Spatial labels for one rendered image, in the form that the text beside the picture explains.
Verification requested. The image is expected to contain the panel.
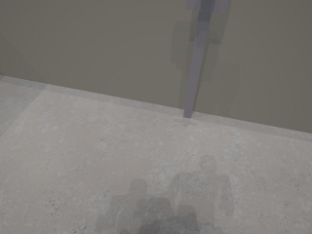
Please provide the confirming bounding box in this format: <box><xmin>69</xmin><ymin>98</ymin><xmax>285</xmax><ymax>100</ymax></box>
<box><xmin>183</xmin><ymin>0</ymin><xmax>229</xmax><ymax>119</ymax></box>

